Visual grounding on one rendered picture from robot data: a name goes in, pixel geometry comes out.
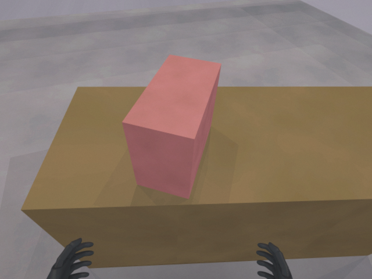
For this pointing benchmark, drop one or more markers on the right robot hand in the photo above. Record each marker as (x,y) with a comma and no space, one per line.
(279,268)

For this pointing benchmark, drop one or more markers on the left robot hand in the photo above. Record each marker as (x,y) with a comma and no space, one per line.
(65,265)

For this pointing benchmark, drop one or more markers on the carton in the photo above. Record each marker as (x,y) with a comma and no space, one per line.
(167,128)

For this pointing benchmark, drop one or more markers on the pedestal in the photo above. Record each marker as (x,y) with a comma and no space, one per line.
(286,165)

